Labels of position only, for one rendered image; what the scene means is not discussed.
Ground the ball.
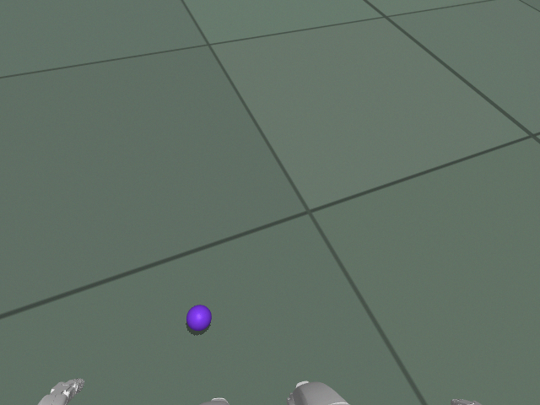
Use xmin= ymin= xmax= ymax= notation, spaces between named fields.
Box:
xmin=186 ymin=305 xmax=212 ymax=331

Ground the left robot hand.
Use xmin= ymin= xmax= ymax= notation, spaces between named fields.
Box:
xmin=38 ymin=378 xmax=84 ymax=405

